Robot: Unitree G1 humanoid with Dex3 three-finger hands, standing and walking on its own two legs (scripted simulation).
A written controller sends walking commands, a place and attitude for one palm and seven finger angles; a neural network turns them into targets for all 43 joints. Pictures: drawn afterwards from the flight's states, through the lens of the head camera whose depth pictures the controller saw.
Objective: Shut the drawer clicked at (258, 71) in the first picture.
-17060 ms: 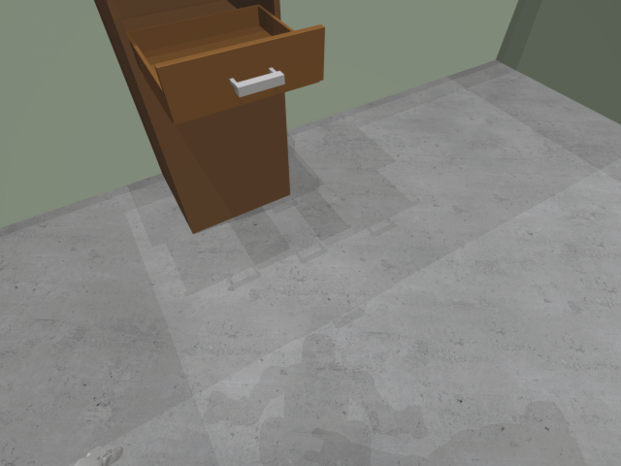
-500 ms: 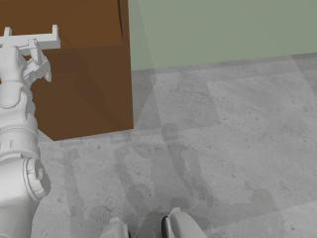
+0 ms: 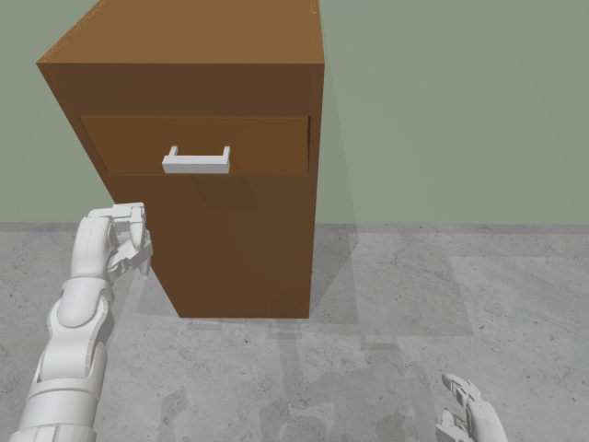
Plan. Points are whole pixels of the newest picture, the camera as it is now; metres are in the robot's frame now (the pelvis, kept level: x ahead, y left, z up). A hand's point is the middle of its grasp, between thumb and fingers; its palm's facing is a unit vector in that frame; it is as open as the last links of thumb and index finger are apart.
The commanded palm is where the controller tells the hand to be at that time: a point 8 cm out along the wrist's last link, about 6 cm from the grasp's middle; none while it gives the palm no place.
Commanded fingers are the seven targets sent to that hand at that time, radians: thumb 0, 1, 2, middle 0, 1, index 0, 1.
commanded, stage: draw the hand back to the body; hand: left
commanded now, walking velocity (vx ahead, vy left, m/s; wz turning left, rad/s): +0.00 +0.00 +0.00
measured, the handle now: (198, 157) +0.61 +0.22 +0.02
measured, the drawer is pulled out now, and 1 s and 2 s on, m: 0.00 0.00 0.00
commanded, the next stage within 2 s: step back with the hand held close in 0.76 s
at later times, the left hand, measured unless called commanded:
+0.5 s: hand (57, 337) +0.19 +0.23 +0.16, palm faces +0.39 -0.85 -0.34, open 3.3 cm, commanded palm +0.13 +0.27 +0.18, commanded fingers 0.00 0.90 0.90 -1.40 -1.60 -1.40 -1.60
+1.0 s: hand (22, 357) +0.16 +0.24 +0.18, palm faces +0.42 -0.81 -0.41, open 3.2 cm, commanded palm +0.11 +0.27 +0.19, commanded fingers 0.00 0.90 0.90 -1.40 -1.60 -1.40 -1.60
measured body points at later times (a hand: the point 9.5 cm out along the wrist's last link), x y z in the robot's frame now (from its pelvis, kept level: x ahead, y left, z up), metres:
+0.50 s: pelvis -0.02 -0.01 +0.02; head -0.03 -0.04 +0.47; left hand +0.16 +0.27 +0.18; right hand +0.17 -0.23 -0.07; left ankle -0.04 +0.10 -0.72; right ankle -0.02 -0.13 -0.72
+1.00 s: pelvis -0.02 -0.01 +0.02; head -0.03 -0.03 +0.47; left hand +0.14 +0.28 +0.20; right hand +0.17 -0.23 -0.06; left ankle -0.04 +0.10 -0.72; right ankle -0.02 -0.13 -0.72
